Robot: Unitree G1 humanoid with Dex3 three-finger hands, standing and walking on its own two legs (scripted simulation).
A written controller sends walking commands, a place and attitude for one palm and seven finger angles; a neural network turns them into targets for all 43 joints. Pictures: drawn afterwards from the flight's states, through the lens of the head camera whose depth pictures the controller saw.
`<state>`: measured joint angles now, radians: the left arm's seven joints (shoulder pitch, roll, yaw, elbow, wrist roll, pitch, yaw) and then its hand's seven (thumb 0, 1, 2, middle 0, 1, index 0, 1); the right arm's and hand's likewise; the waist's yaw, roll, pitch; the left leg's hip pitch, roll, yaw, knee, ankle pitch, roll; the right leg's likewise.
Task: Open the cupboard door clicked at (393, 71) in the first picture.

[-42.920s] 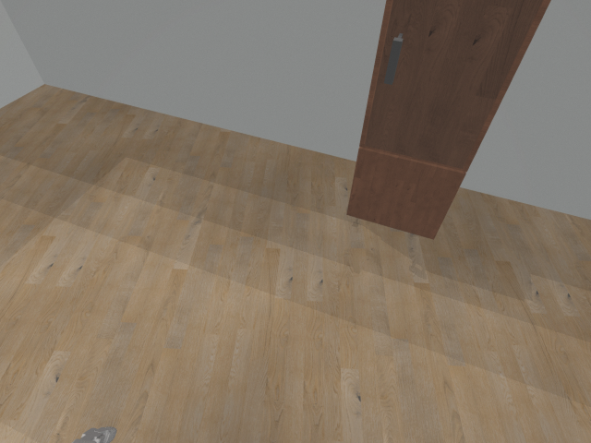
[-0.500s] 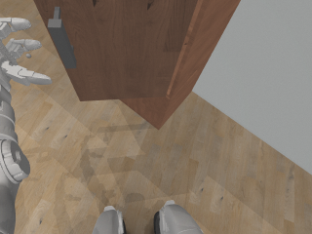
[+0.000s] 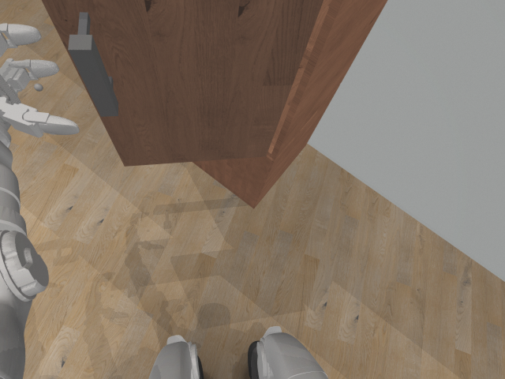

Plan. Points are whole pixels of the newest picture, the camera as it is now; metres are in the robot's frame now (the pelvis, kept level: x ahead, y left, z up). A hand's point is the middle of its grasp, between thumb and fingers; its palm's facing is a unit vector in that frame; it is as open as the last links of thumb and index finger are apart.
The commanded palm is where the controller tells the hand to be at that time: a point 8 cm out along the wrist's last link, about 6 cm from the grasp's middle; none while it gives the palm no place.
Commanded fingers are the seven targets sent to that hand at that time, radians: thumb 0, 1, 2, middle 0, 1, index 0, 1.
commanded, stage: move the hooked fingers beside the handle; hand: left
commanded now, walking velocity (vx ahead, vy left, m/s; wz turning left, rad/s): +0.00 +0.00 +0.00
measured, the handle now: (97, 68) +0.56 +0.18 +0.07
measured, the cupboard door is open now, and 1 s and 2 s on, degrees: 46 46 46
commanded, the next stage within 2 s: slide the fingers in behind the handle in 0.52 s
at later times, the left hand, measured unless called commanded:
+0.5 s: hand (41, 94) +0.51 +0.24 +0.08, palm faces +0.06 -1.00 -0.01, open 14.0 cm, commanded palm +0.49 +0.28 +0.08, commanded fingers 0.00 -0.50 0.30 -0.30 -1.20 -0.30 -1.20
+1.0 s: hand (63, 90) +0.51 +0.22 +0.08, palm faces +0.05 -1.00 +0.00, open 14.0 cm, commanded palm +0.49 +0.25 +0.07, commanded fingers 0.00 -0.50 0.30 -0.30 -1.20 -0.30 -1.20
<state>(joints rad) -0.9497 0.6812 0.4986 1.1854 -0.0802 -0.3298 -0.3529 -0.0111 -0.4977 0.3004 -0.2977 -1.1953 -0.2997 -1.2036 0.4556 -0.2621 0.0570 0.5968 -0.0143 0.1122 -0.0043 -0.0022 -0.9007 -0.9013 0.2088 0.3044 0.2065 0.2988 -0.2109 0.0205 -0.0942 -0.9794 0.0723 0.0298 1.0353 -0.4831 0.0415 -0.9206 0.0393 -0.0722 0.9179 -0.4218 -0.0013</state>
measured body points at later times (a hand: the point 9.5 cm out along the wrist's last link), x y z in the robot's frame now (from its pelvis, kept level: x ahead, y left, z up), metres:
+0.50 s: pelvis -0.02 -0.01 -0.01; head +0.13 +0.03 +0.42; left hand +0.50 +0.29 +0.09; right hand -0.01 -0.28 -0.10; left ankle -0.01 +0.09 -0.67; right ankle +0.00 -0.13 -0.67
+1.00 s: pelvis -0.01 -0.01 +0.00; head +0.13 +0.03 +0.42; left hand +0.51 +0.27 +0.08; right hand -0.04 -0.27 -0.10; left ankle -0.01 +0.09 -0.67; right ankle +0.00 -0.13 -0.67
